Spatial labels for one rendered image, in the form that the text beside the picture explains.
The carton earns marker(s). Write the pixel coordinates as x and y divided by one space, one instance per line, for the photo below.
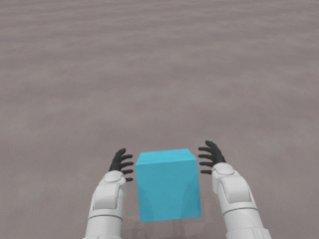
168 186

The robot left hand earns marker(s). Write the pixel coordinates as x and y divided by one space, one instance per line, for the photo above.
117 165

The robot right forearm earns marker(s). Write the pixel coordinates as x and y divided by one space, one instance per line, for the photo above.
237 204

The robot left forearm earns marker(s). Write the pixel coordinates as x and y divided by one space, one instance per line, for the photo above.
107 207

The robot right hand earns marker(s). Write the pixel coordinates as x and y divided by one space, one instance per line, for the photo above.
216 156

